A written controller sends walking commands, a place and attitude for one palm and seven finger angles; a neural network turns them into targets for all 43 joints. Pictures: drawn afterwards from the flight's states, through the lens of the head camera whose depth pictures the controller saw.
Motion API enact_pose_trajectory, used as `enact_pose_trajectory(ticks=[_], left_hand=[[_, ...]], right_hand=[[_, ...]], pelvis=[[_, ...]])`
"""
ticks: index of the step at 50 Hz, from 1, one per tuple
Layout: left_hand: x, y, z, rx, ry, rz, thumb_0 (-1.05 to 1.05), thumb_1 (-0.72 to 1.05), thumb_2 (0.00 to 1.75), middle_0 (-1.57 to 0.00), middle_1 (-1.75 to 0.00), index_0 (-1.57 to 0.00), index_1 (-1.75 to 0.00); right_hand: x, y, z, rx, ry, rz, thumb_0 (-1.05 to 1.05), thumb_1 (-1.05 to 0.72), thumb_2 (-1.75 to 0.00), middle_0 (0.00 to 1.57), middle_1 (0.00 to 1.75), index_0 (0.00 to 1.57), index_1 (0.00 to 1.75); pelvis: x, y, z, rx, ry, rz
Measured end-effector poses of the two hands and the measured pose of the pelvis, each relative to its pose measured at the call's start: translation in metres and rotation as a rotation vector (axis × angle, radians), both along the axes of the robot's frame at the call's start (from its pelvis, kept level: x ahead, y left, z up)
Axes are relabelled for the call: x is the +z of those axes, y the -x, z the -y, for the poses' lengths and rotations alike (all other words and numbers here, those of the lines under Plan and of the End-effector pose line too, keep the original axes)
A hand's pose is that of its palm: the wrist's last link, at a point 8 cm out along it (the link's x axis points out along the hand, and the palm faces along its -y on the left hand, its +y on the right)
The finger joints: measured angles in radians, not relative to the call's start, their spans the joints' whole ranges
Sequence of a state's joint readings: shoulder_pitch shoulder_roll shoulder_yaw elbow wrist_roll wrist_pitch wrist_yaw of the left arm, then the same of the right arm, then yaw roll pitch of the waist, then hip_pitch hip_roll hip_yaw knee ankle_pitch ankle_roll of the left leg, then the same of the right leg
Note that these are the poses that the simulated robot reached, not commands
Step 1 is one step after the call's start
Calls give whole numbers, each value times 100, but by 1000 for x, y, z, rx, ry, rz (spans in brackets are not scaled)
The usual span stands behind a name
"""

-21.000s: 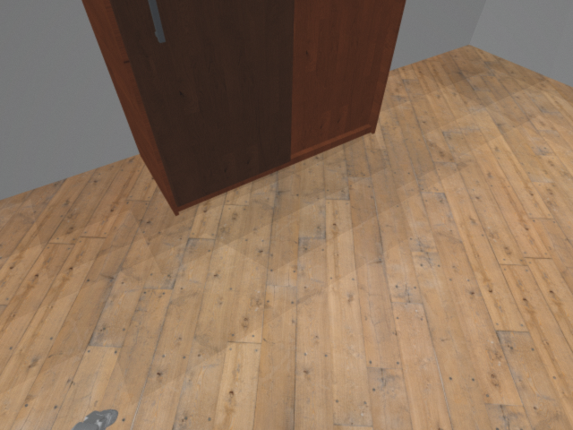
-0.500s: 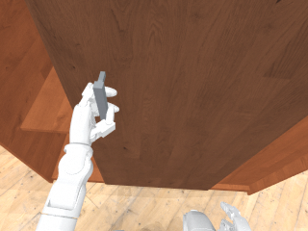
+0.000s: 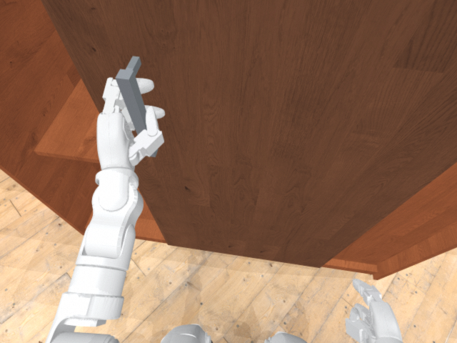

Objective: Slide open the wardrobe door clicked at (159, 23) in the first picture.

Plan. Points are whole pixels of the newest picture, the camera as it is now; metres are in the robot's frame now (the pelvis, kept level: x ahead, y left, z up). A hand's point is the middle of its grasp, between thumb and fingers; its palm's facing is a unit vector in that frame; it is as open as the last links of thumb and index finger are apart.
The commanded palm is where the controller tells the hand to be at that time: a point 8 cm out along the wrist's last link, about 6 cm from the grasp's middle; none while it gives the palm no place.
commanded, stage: step sideways, sliding the door along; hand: left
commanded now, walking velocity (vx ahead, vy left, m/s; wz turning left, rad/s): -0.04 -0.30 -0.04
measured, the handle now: (144, 111) +0.42 +0.20 +0.13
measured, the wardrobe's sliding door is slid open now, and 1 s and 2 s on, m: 0.38 0.49 0.49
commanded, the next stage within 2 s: stop walking and hold the door there in 1.54 s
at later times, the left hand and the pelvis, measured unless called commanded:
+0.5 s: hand (193, 135) +0.38 +0.11 +0.14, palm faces +0.41 -0.90 -0.14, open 6.3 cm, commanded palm +0.34 +0.08 +0.13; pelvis +0.04 -0.13 +0.01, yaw +1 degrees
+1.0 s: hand (235, 140) +0.38 +0.05 +0.14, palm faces +0.33 -0.94 -0.02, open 6.1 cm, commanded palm +0.34 +0.02 +0.12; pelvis +0.02 -0.16 +0.03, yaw -1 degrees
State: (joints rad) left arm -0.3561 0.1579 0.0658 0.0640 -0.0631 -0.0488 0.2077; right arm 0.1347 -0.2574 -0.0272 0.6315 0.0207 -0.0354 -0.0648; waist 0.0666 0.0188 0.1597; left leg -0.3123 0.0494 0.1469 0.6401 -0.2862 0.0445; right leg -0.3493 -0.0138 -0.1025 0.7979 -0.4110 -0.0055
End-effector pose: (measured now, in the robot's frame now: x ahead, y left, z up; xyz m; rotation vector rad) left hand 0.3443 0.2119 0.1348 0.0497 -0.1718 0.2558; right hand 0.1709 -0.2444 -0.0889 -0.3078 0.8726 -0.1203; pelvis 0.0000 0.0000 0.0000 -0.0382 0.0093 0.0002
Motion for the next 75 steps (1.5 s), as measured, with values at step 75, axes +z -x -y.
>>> enact_pose_trajectory(ticks=[75], left_hand=[[5, 5, 133, 311, -46, -42, 0, 78, 87, -37, -132, -6, -139]], right_hand=[[9, -10, 252, -17, 38, -27, 1, -90, -90, 20, 30, 20, 30]], pelvis=[[9, -22, 231, 5, 8, -18]])
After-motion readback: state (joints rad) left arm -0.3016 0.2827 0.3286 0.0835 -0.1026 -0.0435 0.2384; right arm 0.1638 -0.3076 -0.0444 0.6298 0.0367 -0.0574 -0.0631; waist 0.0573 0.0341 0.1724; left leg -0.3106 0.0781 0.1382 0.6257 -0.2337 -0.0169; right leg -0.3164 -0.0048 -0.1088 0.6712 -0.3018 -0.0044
